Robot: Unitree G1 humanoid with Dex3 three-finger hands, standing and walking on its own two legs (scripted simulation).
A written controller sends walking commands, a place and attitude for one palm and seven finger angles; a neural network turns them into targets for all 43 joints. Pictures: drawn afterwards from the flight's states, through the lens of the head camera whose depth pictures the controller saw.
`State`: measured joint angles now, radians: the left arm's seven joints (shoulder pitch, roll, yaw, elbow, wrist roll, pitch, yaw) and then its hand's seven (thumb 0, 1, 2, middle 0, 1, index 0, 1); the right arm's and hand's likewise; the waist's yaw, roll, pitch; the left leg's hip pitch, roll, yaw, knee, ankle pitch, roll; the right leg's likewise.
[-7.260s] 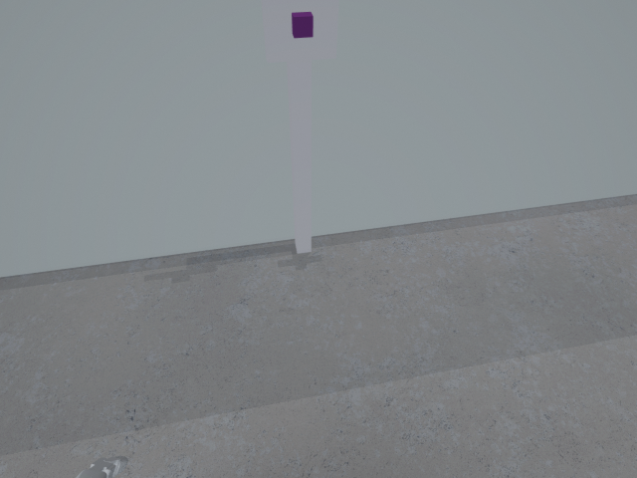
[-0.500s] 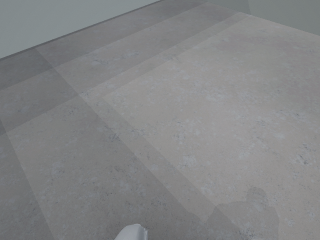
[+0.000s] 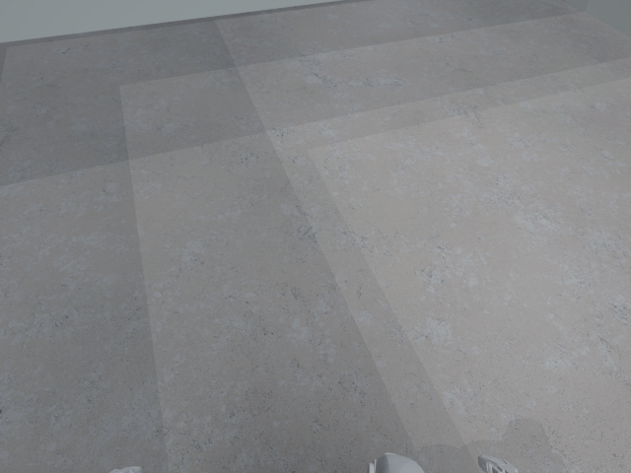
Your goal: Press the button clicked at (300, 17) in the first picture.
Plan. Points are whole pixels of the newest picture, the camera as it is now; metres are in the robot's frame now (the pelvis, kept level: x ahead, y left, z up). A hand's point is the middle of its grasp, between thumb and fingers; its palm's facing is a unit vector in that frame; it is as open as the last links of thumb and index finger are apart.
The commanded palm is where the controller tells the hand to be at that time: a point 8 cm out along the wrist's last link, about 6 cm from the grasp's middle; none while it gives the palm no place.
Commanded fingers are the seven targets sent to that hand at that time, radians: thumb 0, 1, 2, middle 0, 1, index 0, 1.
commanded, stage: turn to face it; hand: left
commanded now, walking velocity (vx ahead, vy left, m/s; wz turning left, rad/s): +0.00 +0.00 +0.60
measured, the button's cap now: out of the picture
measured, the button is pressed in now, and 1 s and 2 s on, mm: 0 0 0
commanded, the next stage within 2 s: none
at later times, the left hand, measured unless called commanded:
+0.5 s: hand out of the picture -0.01 +0.17 -0.15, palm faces +0.33 -0.91 -0.26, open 7.4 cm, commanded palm none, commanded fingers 0.00 0.90 0.90 -0.20 -0.30 -0.20 -0.30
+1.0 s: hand out of the picture -0.04 +0.23 -0.15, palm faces +0.58 -0.77 -0.26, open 7.4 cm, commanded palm none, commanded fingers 0.00 0.90 0.90 -0.20 -0.30 -0.20 -0.30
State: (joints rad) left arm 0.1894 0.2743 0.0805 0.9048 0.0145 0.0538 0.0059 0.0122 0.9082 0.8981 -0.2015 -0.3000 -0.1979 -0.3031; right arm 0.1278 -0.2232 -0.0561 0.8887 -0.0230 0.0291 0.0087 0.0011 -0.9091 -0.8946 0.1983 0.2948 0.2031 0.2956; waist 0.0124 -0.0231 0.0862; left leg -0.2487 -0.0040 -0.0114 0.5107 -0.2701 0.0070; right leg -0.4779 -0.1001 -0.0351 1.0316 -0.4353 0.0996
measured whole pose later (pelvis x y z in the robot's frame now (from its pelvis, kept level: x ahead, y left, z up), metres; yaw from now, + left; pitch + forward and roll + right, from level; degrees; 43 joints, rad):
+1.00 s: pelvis -0.02 -0.02 +0.00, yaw +36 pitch +0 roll -1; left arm 0.14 0.25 0.07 0.88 0.01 0.05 0.01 0.01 0.91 0.90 -0.20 -0.30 -0.20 -0.30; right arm 0.21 -0.21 -0.06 0.91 -0.02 0.04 0.01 0.00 -0.91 -0.89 0.20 0.30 0.20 0.30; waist -0.03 0.00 0.06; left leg -0.27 -0.06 -0.07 0.47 -0.19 0.05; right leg -0.41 -0.06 0.00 0.91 -0.43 0.10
